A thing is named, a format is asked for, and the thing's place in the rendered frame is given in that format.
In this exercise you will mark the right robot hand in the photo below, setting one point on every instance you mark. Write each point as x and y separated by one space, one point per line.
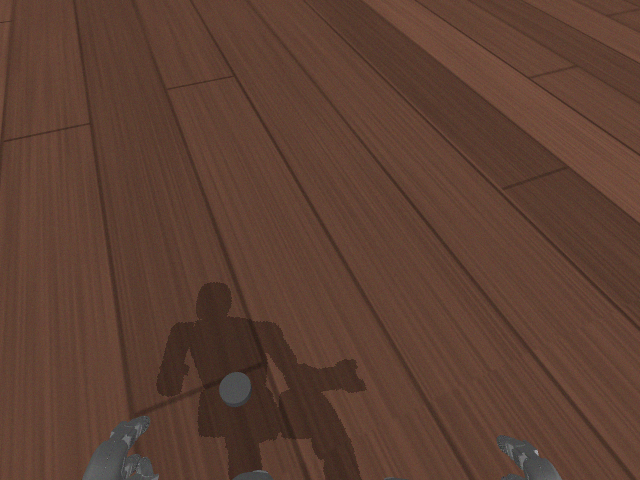
526 457

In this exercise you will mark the tin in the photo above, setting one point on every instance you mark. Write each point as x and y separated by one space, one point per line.
235 389

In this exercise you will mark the left robot hand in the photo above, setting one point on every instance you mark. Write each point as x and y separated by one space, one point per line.
110 461

